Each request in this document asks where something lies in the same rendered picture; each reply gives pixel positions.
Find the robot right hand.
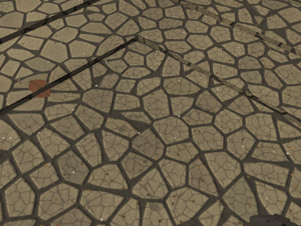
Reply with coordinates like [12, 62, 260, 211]
[249, 214, 301, 226]

